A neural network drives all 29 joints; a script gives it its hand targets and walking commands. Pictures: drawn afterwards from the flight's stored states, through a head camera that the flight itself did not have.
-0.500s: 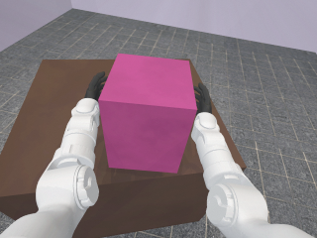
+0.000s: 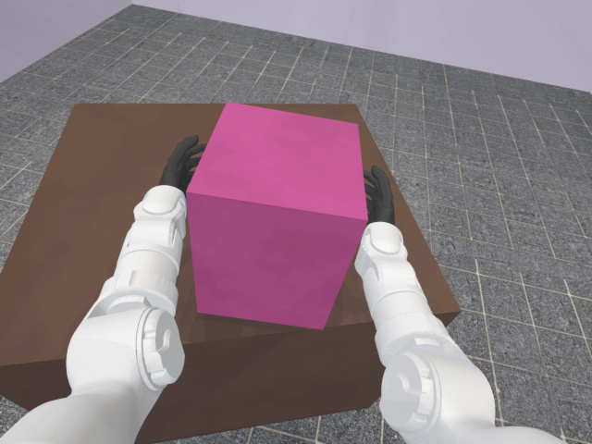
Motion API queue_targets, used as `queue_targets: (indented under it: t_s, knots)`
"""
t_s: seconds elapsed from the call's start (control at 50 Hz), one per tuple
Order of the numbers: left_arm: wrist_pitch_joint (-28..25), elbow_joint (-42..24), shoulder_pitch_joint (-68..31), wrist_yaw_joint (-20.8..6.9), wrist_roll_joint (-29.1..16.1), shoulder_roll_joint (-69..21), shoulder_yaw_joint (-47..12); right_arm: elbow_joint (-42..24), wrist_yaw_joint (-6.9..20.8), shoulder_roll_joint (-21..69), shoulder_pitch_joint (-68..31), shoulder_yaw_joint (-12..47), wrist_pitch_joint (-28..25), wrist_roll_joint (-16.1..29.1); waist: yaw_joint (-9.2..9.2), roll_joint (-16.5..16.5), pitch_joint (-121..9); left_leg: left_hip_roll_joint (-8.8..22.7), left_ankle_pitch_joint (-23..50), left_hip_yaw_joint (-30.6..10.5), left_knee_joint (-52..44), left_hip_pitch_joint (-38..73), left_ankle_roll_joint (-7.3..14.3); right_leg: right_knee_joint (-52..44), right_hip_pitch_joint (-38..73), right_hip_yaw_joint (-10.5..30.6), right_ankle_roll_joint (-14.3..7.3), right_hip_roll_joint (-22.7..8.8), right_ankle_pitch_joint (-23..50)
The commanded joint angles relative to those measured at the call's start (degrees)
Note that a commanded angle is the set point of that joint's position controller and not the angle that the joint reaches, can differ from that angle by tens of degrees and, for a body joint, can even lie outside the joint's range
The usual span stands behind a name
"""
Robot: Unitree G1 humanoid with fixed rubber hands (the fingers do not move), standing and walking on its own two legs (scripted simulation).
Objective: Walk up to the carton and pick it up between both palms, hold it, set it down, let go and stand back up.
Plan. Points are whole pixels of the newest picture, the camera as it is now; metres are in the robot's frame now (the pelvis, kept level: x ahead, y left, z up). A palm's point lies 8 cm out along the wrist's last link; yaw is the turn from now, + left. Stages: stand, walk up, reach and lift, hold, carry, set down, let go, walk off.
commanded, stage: set down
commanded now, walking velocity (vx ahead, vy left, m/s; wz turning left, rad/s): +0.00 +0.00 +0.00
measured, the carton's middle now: (276, 219) +0.42 +0.03 +0.06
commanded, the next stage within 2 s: none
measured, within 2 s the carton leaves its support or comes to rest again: rests again in 1.68 s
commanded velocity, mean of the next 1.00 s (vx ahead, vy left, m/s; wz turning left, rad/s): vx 0.00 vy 0.00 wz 0.00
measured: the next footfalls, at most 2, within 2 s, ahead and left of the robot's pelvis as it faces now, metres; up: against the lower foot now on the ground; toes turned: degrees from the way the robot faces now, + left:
none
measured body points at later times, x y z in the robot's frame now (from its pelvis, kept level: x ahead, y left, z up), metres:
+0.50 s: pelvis +0.00 +0.00 +0.00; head +0.03 +0.04 +0.45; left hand +0.45 +0.17 +0.09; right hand +0.40 -0.12 +0.08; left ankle +0.00 +0.11 -0.75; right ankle -0.01 -0.15 -0.75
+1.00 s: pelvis +0.01 +0.00 +0.00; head +0.04 +0.04 +0.45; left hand +0.46 +0.17 +0.08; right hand +0.40 -0.12 +0.07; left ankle +0.00 +0.11 -0.75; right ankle -0.01 -0.15 -0.75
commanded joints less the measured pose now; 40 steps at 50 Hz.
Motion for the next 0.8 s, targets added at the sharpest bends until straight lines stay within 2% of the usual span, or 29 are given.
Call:
queue_targets:
  t_s: [0.0, 0.24, 0.26, 0.36, 0.54, 0.64, 0.78]
  knots:
    - [-3.8, 1.7, -34.5, -10.4, 2.7, -31.8, -7.7, -10.1, 7.9, 29.6, -36.9, 12.4, -4.8, -7.1, -2.4, 8.5, -26.3, -2.8, 13.7, 2.7, -2.3, 5.8, -2.6, -0.7, 13.6, -8.5, 1.1, 0.0, 25.5]
    - [-5.1, 2.6, -33.2, -10.1, 4.7, -32.1, -5.7, -9.3, 8.4, 29.5, -35.2, 10.1, -7.1, -10.3, -1.66, 8.4, -26.1, -2.6, 13.6, 3.4, -2.2, 5.8, -2.9, -1.0, 12.1, -9.3, 1.0, 0.1, 23.7]
    - [-5.3, 2.2, -33.4, -10.0, 4.5, -32.3, -6.2, -9.1, 8.5, 29.4, -34.8, 9.9, -7.4, -10.4, -2.07, 8.8, -26.7, -2.6, 14.0, 3.3, -2.0, 6.0, -3.1, -1.1, 11.7, -9.5, 1.0, 0.2, 23.7]
    - [-6.1, 3.0, -32.0, -9.6, 5.3, -32.6, -5.5, -8.9, 8.6, 29.4, -34.2, 10.1, -8.7, -10.9, -1.02, 8.8, -26.7, -2.5, 15.3, 3.5, -1.6, 5.8, -3.3, -1.0, 11.1, -9.7, 0.9, 0.3, 23.7]
    - [-7.0, 3.2, -29.9, -9.3, 6.0, -33.4, -5.3, -8.0, 8.7, 28.9, -32.2, 9.7, -10.8, -11.9, -1.04, 9.2, -26.6, -2.1, 18.0, 3.3, -0.8, 6.5, -3.8, -1.2, 9.6, -10.4, 0.8, 0.6, 24.0]
    - [-7.8, 3.7, -28.7, -9.0, 6.9, -33.7, -4.7, -7.6, 8.8, 29.1, -31.2, 10.2, -12.1, -12.3, -0.09, 9.1, -27.0, -2.0, 19.2, 3.5, -0.4, 6.4, -3.9, -1.1, 9.0, -10.5, 0.8, 0.7, 24.4]
    - [-7.8, 4.3, -27.2, -9.1, 7.8, -33.4, -3.7, -6.3, 8.8, 28.2, -29.1, 9.6, -12.7, -12.9, -0.08, 8.8, -24.4, -2.0, 18.0, 3.5, -0.8, 5.9, -3.5, -1.5, 8.2, -10.7, 0.9, 0.7, 23.2]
